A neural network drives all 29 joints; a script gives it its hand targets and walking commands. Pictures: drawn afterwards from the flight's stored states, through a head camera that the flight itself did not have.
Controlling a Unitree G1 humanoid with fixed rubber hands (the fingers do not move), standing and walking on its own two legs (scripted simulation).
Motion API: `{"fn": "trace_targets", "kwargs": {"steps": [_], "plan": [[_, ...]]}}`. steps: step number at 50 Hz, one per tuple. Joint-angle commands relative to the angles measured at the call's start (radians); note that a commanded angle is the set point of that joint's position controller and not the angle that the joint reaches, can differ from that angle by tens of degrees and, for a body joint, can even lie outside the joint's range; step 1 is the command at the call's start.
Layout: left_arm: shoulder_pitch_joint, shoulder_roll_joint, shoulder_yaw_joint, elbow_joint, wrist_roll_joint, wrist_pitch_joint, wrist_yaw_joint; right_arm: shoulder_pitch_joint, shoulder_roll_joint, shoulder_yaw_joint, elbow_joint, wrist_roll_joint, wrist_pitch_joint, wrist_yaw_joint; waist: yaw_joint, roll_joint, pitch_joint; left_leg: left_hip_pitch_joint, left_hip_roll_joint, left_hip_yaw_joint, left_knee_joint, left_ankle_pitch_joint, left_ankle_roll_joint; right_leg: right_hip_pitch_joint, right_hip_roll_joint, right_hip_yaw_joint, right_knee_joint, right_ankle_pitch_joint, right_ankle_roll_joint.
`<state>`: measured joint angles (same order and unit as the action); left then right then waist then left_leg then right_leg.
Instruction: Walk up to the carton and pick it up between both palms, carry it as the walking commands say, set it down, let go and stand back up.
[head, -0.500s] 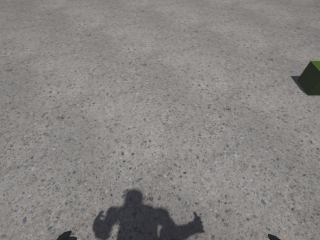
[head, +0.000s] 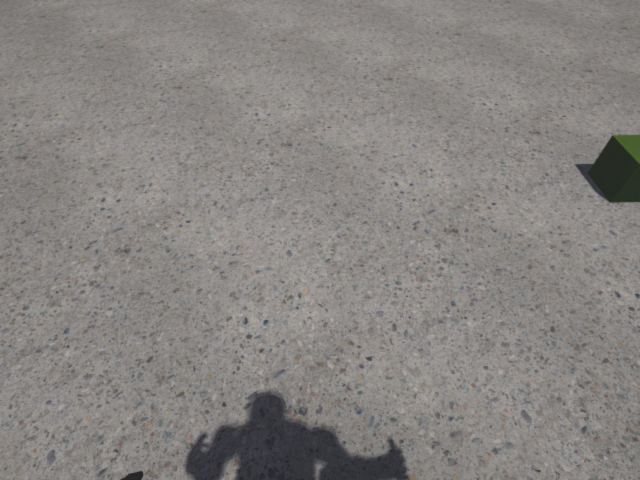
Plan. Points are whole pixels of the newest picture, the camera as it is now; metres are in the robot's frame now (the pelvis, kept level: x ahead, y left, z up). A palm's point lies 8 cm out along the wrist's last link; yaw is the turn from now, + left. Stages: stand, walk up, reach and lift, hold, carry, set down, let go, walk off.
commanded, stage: stand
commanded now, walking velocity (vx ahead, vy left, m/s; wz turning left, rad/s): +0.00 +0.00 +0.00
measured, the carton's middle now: (637, 168) +1.54 -1.43 -0.67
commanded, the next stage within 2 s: walk up in 0.70 s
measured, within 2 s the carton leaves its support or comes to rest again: neither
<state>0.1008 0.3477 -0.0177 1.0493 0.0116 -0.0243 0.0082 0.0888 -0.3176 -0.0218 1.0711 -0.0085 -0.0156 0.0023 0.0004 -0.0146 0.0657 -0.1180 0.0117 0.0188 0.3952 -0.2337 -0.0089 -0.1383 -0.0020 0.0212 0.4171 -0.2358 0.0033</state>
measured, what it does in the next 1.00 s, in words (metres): stands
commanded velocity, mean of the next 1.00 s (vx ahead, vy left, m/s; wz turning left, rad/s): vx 0.00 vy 0.00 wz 0.00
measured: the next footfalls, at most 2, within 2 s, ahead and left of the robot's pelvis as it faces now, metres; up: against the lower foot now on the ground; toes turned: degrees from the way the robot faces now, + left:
right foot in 1.18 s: +0.13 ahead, -0.24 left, +0.00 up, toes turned -22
left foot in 1.52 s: +0.37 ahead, -0.07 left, +0.00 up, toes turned -22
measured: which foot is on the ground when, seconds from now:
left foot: down 0.00-1.00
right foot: down 0.00-0.92, up 0.94-1.00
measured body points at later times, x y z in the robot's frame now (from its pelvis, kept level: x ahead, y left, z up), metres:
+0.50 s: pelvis +0.00 +0.00 +0.00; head +0.01 +0.00 +0.45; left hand +0.09 +0.30 -0.13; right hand +0.09 -0.29 -0.13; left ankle -0.01 +0.13 -0.74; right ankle +0.00 -0.12 -0.74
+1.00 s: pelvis +0.01 -0.01 +0.00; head +0.02 +0.00 +0.45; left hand +0.12 +0.30 -0.12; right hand +0.09 -0.33 -0.11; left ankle -0.01 +0.13 -0.74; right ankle +0.00 -0.13 -0.71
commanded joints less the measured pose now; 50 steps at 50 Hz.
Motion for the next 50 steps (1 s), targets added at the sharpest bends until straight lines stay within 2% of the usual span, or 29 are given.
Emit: {"fn": "trace_targets", "kwargs": {"steps": [1,3,6,7,10,14,15,17,19,20,23,25,26,27,28,30,32,33,35,36,40,41,44,45,46,47,48,49,50], "plan": [[-0.044,0.200,0.040,-0.049,-0.004,-0.025,0.009,-0.055,-0.200,-0.033,-0.064,-0.002,-0.023,-0.007,0.001,-0.020,-0.102,0.038,0.109,-0.107,-0.074,0.200,0.044,0.017,-0.116,0.107,-0.088,0.211,-0.033],[-0.055,0.181,0.037,-0.054,0.001,-0.025,0.013,-0.054,-0.194,-0.037,-0.052,-0.003,-0.023,-0.005,0.005,0.034,-0.114,0.033,0.109,-0.102,-0.084,0.221,0.039,0.036,-0.114,0.098,-0.075,0.230,-0.040],[-0.057,0.197,0.039,-0.036,0.007,-0.018,0.010,-0.050,-0.207,-0.043,-0.036,0.002,-0.018,-0.004,-0.004,-0.009,-0.095,0.053,0.113,-0.101,-0.075,0.235,0.035,0.012,-0.112,0.082,-0.084,0.251,-0.033],[-0.052,0.190,0.039,-0.034,0.002,-0.017,0.009,-0.054,-0.196,-0.037,-0.035,0.005,-0.019,-0.009,-0.006,0.021,-0.111,0.051,0.107,-0.092,-0.072,0.212,0.036,0.030,-0.109,0.099,-0.096,0.219,-0.033],[-0.051,0.194,0.037,-0.029,-0.002,-0.021,0.009,-0.048,-0.207,-0.043,-0.031,-0.004,-0.011,-0.007,0.002,0.007,-0.103,0.044,0.112,-0.092,-0.089,0.185,0.039,0.036,-0.119,0.106,-0.101,0.209,-0.031],[-0.045,0.206,0.037,-0.025,0.002,-0.018,0.009,-0.064,-0.208,-0.041,-0.028,-0.001,-0.017,-0.006,-0.007,0.032,-0.103,0.042,0.113,-0.091,-0.079,0.199,0.031,0.032,-0.123,0.106,-0.112,0.242,-0.031],[-0.060,0.195,0.041,-0.023,0.000,-0.019,0.008,-0.062,-0.196,-0.037,-0.034,-0.002,-0.015,-0.011,-0.013,0.005,-0.094,0.029,0.111,-0.092,-0.083,0.197,0.033,0.027,-0.119,0.101,-0.104,0.238,-0.030],[-0.043,0.191,0.037,-0.024,-0.002,-0.016,0.011,-0.056,-0.218,-0.042,-0.031,0.001,-0.016,-0.008,-0.009,0.019,-0.099,0.034,0.112,-0.097,-0.091,0.179,0.035,0.027,-0.115,0.100,-0.114,0.227,-0.027],[-0.052,0.207,0.041,-0.022,-0.002,-0.013,0.011,-0.047,-0.202,-0.035,-0.016,0.001,-0.014,-0.007,-0.001,-0.026,-0.084,0.033,0.121,-0.108,-0.106,0.193,0.044,0.024,-0.114,0.101,-0.111,0.195,-0.028],[-0.036,0.200,0.044,-0.022,-0.006,-0.016,0.013,-0.053,-0.206,-0.035,-0.017,-0.001,-0.016,-0.008,0.004,0.021,-0.086,0.033,0.113,-0.096,-0.098,0.187,0.040,0.020,-0.118,0.108,-0.114,0.196,-0.030],[-0.042,0.188,0.038,-0.022,0.001,-0.017,0.011,-0.066,-0.220,-0.044,-0.021,0.000,-0.015,-0.009,-0.005,0.027,-0.084,0.045,0.116,-0.097,-0.100,0.189,0.039,0.002,-0.108,0.098,-0.108,0.205,-0.030],[-0.032,0.192,0.037,-0.023,0.000,-0.017,0.011,-0.053,-0.214,-0.043,-0.028,0.001,-0.015,-0.007,-0.004,-0.024,-0.101,0.055,0.117,-0.101,-0.094,0.170,0.038,0.013,-0.106,0.098,-0.117,0.203,-0.025],[-0.060,0.198,0.037,-0.023,0.003,-0.019,0.013,-0.062,-0.203,-0.038,-0.030,-0.004,-0.012,-0.004,-0.010,-0.016,-0.081,0.045,0.115,-0.103,-0.108,0.190,0.035,0.002,-0.108,0.092,-0.107,0.188,-0.026],[-0.035,0.200,0.041,-0.029,-0.003,-0.019,0.014,-0.056,-0.214,-0.042,-0.031,0.002,-0.013,-0.002,-0.003,0.034,-0.098,0.039,0.113,-0.091,-0.099,0.186,0.034,0.026,-0.118,0.104,-0.123,0.210,-0.028],[-0.048,0.199,0.046,-0.016,0.001,-0.017,0.015,-0.070,-0.211,-0.043,-0.026,-0.001,-0.012,-0.008,-0.015,0.016,-0.078,0.040,0.109,-0.097,-0.113,0.195,0.040,0.015,-0.115,0.103,-0.111,0.221,-0.030],[-0.050,0.200,0.045,-0.024,0.000,-0.019,0.013,-0.059,-0.206,-0.039,-0.026,-0.002,-0.016,-0.007,0.002,0.043,-0.098,0.052,0.112,-0.097,-0.114,0.197,0.037,0.028,-0.117,0.097,-0.104,0.192,-0.035],[-0.046,0.194,0.041,-0.019,-0.002,-0.016,0.011,-0.045,-0.202,-0.045,-0.028,0.001,-0.016,-0.006,-0.009,-0.008,-0.085,0.051,0.122,-0.110,-0.121,0.182,0.041,0.004,-0.114,0.102,-0.116,0.163,-0.033],[-0.034,0.192,0.039,-0.012,0.002,-0.012,0.006,-0.039,-0.229,-0.049,-0.023,-0.002,-0.017,-0.008,0.002,0.022,-0.090,0.054,0.119,-0.095,-0.115,0.187,0.035,0.017,-0.111,0.097,-0.115,0.169,-0.029],[-0.057,0.205,0.044,-0.023,0.002,-0.014,0.010,-0.039,-0.203,-0.040,-0.027,0.001,-0.014,-0.009,-0.002,0.007,-0.097,0.045,0.119,-0.107,-0.117,0.224,0.037,0.034,-0.112,0.096,-0.104,0.222,-0.028],[-0.033,0.193,0.042,-0.021,-0.003,-0.016,0.010,-0.046,-0.224,-0.045,-0.019,-0.001,-0.016,-0.009,0.004,0.034,-0.105,0.060,0.119,-0.094,-0.109,0.213,0.040,0.037,-0.116,0.102,-0.112,0.226,-0.029],[-0.046,0.205,0.039,-0.010,0.001,-0.019,0.014,-0.045,-0.215,-0.045,-0.031,0.001,-0.011,-0.005,-0.011,0.014,-0.116,0.071,0.122,-0.099,-0.107,0.229,0.038,0.027,-0.116,0.109,-0.115,0.223,-0.028],[-0.043,0.199,0.041,-0.013,0.003,-0.013,0.013,-0.059,-0.221,-0.050,-0.030,-0.001,-0.015,-0.010,-0.004,0.048,-0.094,0.058,0.117,-0.092,-0.098,0.200,0.040,0.019,-0.118,0.098,-0.116,0.223,-0.031],[-0.036,0.210,0.043,-0.017,-0.005,-0.013,0.011,-0.055,-0.212,-0.043,-0.021,0.006,-0.011,-0.008,-0.001,-0.002,-0.106,0.067,0.122,-0.097,-0.101,0.233,0.040,0.028,-0.116,0.095,-0.108,0.249,-0.028],[-0.032,0.316,0.125,-0.173,0.044,0.009,-0.049,0.004,-0.399,-0.139,-0.106,-0.016,-0.053,0.004,-0.016,0.006,-0.142,0.216,0.135,-0.046,-0.037,-0.205,0.118,-0.252,-0.061,0.146,0.004,-0.169,-0.083],[-0.139,0.268,0.117,-0.221,0.050,0.013,-0.089,0.119,-0.426,-0.164,-0.088,-0.026,-0.069,-0.001,-0.096,0.086,-0.099,0.332,0.249,-0.172,-0.094,-0.392,0.172,-0.530,-0.063,0.138,0.151,-0.317,-0.067],[-0.239,0.235,0.119,-0.283,0.058,0.022,-0.113,0.134,-0.456,-0.183,-0.110,-0.035,-0.080,-0.012,-0.137,0.163,-0.026,0.283,0.457,-0.329,-0.249,-0.455,0.237,-0.689,-0.075,0.053,0.419,-0.195,-0.021],[-0.201,0.255,0.129,-0.284,0.063,0.019,-0.125,0.096,-0.440,-0.182,-0.162,-0.033,-0.092,-0.014,-0.101,0.050,-0.054,0.233,0.575,-0.382,-0.266,-0.397,0.285,-0.704,-0.162,0.083,0.514,-0.176,0.012],[-0.135,0.268,0.135,-0.253,0.055,0.016,-0.137,0.047,-0.404,-0.165,-0.163,-0.023,-0.099,-0.013,-0.060,-0.010,-0.053,0.177,0.524,-0.282,-0.277,-0.327,0.254,-0.664,-0.181,0.084,0.532,-0.139,0.028],[-0.070,0.274,0.152,-0.241,0.049,0.022,-0.156,-0.016,-0.407,-0.164,-0.191,-0.032,-0.103,-0.011,-0.016,0.074,-0.050,0.128,0.494,-0.187,-0.282,-0.304,0.231,-0.593,-0.204,0.087,0.520,-0.122,0.040]]}}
